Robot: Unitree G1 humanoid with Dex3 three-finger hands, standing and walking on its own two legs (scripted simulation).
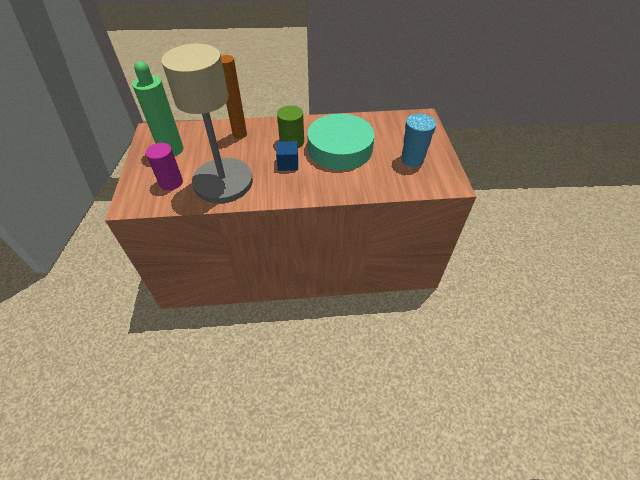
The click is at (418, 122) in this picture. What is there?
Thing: tapered cup
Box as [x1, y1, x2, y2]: [402, 113, 435, 166]
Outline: 428,115 419,113 412,114 406,120 405,134 403,140 404,144 402,150 402,161 409,166 420,165 425,156 431,135 435,127 434,119
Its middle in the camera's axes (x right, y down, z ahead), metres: +0.28 -0.28 +1.14
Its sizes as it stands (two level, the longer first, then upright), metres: 0.082 0.082 0.135
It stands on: a support 0.48 m high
